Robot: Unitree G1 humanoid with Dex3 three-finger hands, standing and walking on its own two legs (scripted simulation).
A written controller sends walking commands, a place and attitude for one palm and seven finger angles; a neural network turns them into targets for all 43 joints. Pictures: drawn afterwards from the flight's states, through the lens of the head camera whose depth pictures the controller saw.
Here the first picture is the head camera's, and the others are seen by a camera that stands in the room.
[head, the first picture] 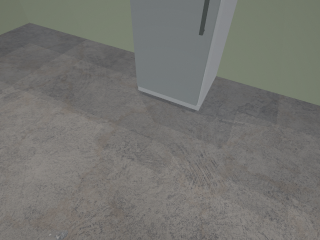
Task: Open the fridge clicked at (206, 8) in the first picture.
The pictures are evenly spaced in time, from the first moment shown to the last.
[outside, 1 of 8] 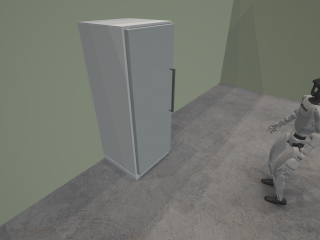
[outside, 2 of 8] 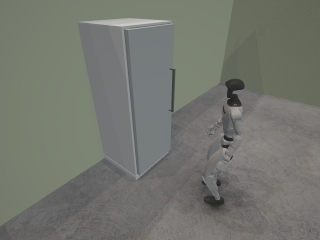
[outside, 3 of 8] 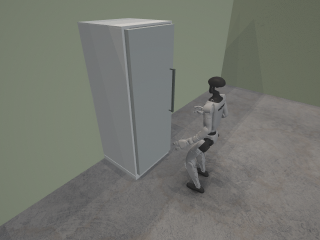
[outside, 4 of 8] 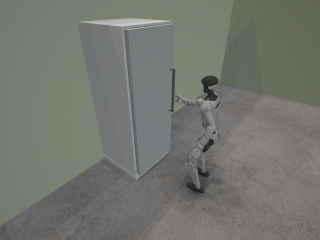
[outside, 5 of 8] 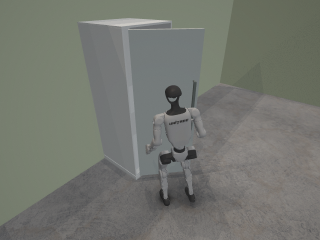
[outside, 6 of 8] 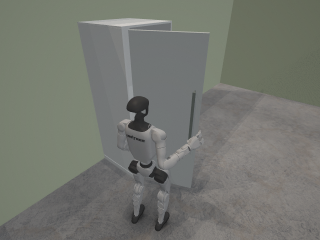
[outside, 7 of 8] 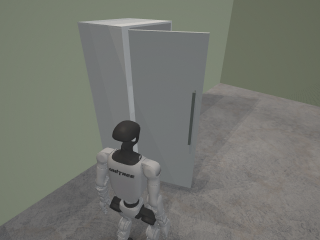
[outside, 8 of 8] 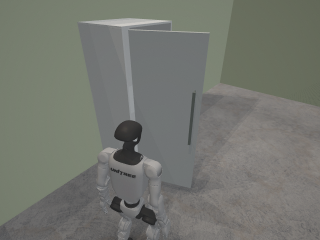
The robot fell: no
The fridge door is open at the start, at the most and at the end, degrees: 0 77 68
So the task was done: yes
